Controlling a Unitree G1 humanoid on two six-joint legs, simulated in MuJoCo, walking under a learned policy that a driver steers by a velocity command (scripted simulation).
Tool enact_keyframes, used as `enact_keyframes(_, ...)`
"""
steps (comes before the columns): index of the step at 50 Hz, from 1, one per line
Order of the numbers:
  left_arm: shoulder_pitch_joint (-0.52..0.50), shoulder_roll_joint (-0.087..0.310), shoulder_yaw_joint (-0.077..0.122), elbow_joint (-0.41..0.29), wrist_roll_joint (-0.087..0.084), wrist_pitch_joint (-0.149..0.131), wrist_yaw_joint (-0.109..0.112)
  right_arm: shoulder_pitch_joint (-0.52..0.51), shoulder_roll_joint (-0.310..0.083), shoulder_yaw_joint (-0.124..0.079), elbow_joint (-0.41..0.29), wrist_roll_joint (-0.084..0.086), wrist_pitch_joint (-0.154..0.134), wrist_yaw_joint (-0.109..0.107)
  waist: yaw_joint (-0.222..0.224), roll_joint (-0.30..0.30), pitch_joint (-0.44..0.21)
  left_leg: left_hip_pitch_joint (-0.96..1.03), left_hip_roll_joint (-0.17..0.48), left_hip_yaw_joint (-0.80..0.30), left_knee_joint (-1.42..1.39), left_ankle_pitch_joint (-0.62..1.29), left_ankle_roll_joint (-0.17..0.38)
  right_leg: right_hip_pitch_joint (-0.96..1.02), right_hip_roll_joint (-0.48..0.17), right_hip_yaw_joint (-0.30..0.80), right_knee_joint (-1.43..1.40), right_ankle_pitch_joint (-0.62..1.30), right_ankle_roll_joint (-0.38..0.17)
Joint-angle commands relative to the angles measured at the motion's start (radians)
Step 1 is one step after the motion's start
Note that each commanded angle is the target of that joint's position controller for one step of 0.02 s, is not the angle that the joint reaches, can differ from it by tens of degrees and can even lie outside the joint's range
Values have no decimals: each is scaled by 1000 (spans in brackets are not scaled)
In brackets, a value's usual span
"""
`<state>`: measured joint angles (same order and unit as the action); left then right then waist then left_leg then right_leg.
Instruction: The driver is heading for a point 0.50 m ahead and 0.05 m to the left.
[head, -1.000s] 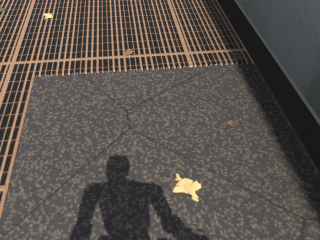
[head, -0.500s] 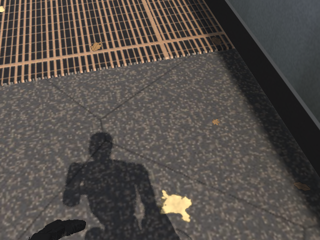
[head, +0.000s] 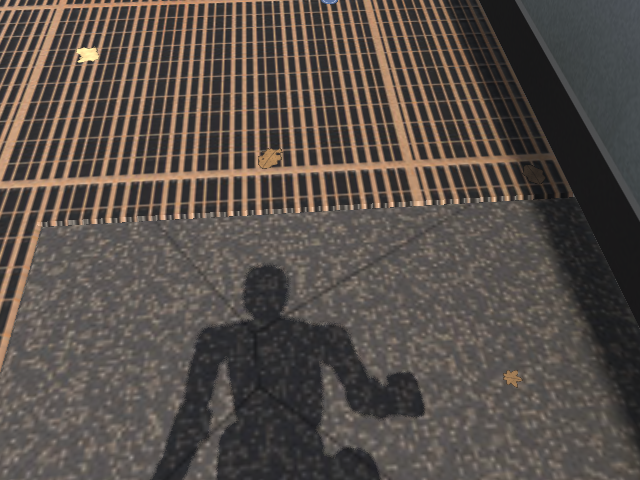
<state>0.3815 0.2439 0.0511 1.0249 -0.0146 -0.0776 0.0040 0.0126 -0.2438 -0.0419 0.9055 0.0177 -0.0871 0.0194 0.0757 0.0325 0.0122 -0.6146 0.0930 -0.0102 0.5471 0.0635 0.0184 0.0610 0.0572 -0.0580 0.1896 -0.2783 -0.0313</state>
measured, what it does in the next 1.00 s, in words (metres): walks ahead: left foot, then right foot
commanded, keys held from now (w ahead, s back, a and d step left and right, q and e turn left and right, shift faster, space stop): w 0.44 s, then no key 0.56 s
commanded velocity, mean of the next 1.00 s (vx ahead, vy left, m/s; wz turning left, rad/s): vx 0.33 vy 0.00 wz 0.00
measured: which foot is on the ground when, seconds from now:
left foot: up 0.00-0.06, down 0.08-0.62, up 0.64-0.92, down 0.94-1.00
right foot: down 0.00-0.10, up 0.12-0.58, down 0.60-1.00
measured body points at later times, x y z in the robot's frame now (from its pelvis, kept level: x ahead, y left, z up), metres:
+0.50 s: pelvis +0.29 +0.04 +0.00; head +0.31 +0.04 +0.45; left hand +0.48 +0.28 -0.11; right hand +0.26 -0.23 -0.14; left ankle +0.20 +0.13 -0.74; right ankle +0.48 -0.12 -0.69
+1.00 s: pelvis +0.45 +0.00 +0.00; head +0.45 +0.01 +0.45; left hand +0.55 +0.24 -0.15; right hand +0.51 -0.26 -0.14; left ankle +0.47 +0.14 -0.74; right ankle +0.50 -0.10 -0.74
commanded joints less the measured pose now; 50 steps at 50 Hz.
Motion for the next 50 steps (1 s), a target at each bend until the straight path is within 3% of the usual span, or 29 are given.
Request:
enact_keyframes(1, 29, 173, 41, -19, -5, 11, 9, -84, -95, -17, -83, 5, -21, 16, -37, -93, 64, 8, -15, 3, -48, -87, 32, 18, -328, 128, 17, 383, -142)
enact_keyframes(3, -11, 175, 41, -32, -2, 22, 9, 88, -151, -47, -38, 4, -24, 14, -136, -112, -43, 257, -76, 55, -72, -134, 72, 13, -285, 86, 229, 686, -109)
enact_keyframes(4, -7, 142, 27, -45, 7, 25, 9, 273, -207, -73, 16, -2, -24, 7, -205, -87, -170, 531, -39, 14, -40, -125, 112, -107, -230, 45, 460, 650, -79)
enact_keyframes(5, 97, 42, -4, -63, 15, 11, -1, 423, -306, -98, 46, -20, -18, 2, -187, 112, -332, 951, 219, -398, -53, -251, 262, -515, -89, -12, 861, 310, -1)
enact_keyframes(6, 87, 24, -14, -54, 9, -15, -5, 446, -258, -83, 55, -9, -13, 5, -193, 216, -399, 1036, 305, -721, -228, -368, 314, -702, 8, 109, 1064, -280, 13)
enact_keyframes(7, 1, 122, 12, -79, -22, -36, -8, 372, -197, -60, 46, -3, -18, 5, -189, 161, -278, 943, 271, -622, -250, -412, 263, -804, -56, 178, 1152, -261, -15)
enact_keyframes(8, -74, 143, 16, -103, -36, -47, -7, 280, -161, -49, 19, -8, -20, 3, -164, 107, -172, 800, 240, -478, -266, -347, 230, -818, -113, 147, 1135, -173, -32)
enact_keyframes(9, -114, 140, 20, -107, -25, -47, 0, 209, -129, -39, 9, -18, -23, 6, -135, 40, -93, 649, 203, -371, -303, -256, 215, -781, -156, 127, 1068, -90, -33)
enact_keyframes(10, -107, 132, 29, -103, -14, -36, 5, 173, -99, -29, 5, -27, -29, 8, -98, 49, -64, 551, 169, -298, -332, -195, 198, -715, -191, 133, 1003, -36, -33)
enact_keyframes(13, -76, 72, 26, -94, -5, -2, 7, 187, -103, -29, 26, -26, -32, 8, -59, 48, -27, 437, 134, -198, -404, -115, 210, -646, -212, 119, 914, 21, -14)
enact_keyframes(15, -143, 80, 30, -120, 3, 5, 9, 221, -136, -36, 40, -25, -33, -5, -65, 23, 4, 443, 136, -162, -430, -61, 222, -712, -217, 115, 816, 104, 9)
enact_keyframes(22, -389, 49, 15, -187, 0, -6, -11, 337, -152, -37, 81, -9, -17, -30, -135, 21, 57, 502, 90, -42, -449, -57, 177, -695, -160, 54, 428, 393, 26)
enact_keyframes(26, -435, 58, 11, -213, 8, -20, -34, 367, -151, -38, 111, -12, 13, -39, -130, 37, 54, 609, 117, -17, -314, 220, 145, -643, -118, 51, 325, 358, -5)
enact_keyframes(28, -350, 103, 27, -191, 13, -26, -39, 333, -167, -44, 107, -10, 24, -43, -75, 62, -10, 652, 122, -28, -207, 366, 113, -527, -85, 47, 301, 316, -35)
enact_keyframes(29, -238, 131, 42, -152, 20, -29, -36, 305, -165, -43, 100, -7, 29, -44, -15, 54, -69, 648, 86, -11, -89, 436, 87, -389, -58, 28, 259, 369, -55)
enact_keyframes(30, -134, 190, 59, -120, 32, -31, -30, 330, -146, -35, 93, -16, 28, -43, 13, -7, -161, 568, 19, 25, 87, 322, 43, -183, -120, 67, 274, 685, -84)
enact_keyframes(31, -45, 246, 62, -105, 55, -24, -22, 426, -71, -10, 90, -43, 19, -38, -16, -186, -313, 272, -85, 50, 419, -179, -16, 181, -353, 315, 373, 1075, -208)
enact_keyframes(32, -30, 191, 41, -94, 37, -11, -25, 535, -11, 9, 132, -20, 11, -29, -37, -316, -472, 143, -168, -46, 667, -768, -54, 309, -500, 544, 321, 1143, -348)
enact_keyframes(33, -66, 158, 31, -103, 15, -2, -31, 495, -105, -15, 136, 3, 11, -25, -24, -201, -436, 120, -121, -132, 736, -765, -51, 194, -450, 503, 271, 913, -322)
enact_keyframes(34, -168, 141, 25, -123, 10, 3, -27, 384, -129, -23, 104, 19, 18, -30, -35, -149, -280, 52, -80, -84, 730, -715, -49, 51, -406, 402, 228, 744, -275)
enact_keyframes(35, -244, 115, 13, -133, 20, 3, -24, 321, -118, -24, 93, 9, 32, -42, -58, -82, -177, 59, -40, -59, 666, -647, -55, -109, -362, 334, 176, 643, -243)
enact_keyframes(36, -296, 83, 2, -138, 27, 1, -20, 307, -110, -30, 92, -5, 51, -55, -88, -76, -133, 124, -5, -64, 586, -595, -56, -236, -332, 284, 137, 571, -219)
enact_keyframes(40, -332, 94, 5, -119, 51, 8, -11, 336, -43, -18, 101, -18, 84, -75, -130, -153, -126, 330, -12, -22, 290, -489, -60, -409, -266, 177, 74, 479, -207)
enact_keyframes(42, -320, 110, 7, -109, 41, 17, -2, 311, -56, -19, 99, -19, 93, -75, -120, -148, -150, 383, -19, -13, 188, -378, -57, -402, -269, 181, 54, 336, -201)
enact_keyframes(45, -335, 101, 0, -100, 22, 37, 6, 282, -60, -22, 106, -30, 103, -67, -131, -133, -94, 481, -40, 16, 16, -232, -35, -473, -231, 175, 30, -72, -143)
enact_keyframes(47, -284, 69, -12, -73, 22, 43, 5, 252, -82, -23, 93, -48, 102, -66, -119, -94, -21, 492, 4, -33, -110, -204, -4, -499, -185, 173, 39, -248, -63)
enact_keyframes(48, -261, 75, -8, -69, 28, 43, 5, 243, -125, -28, 85, -42, 99, -69, -88, -36, 13, 457, 42, -63, -137, -213, 16, -491, -142, 145, 87, -227, -32)
enact_keyframes(49, -225, 64, -7, -68, 24, 51, 11, 222, -160, -39, 106, -27, 94, -67, -46, 92, 36, 326, 19, -62, -160, -413, 33, -410, -85, 75, 110, -142, -11)
enact_keyframes(50, -238, 79, -5, -61, 29, 55, 18, 206, -110, -31, 105, -25, 85, -62, -61, 88, 49, 256, 3, -58, -198, -475, 21, -326, -81, 63, 156, -70, -2)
